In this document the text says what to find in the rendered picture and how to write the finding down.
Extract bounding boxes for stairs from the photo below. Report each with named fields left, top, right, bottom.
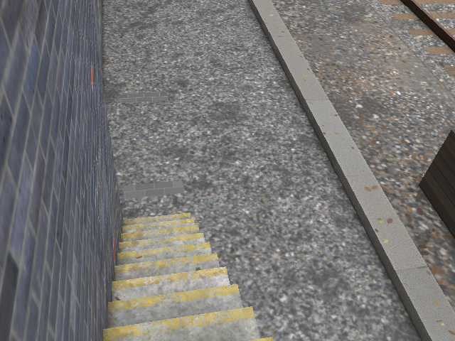
left=103, top=212, right=274, bottom=341

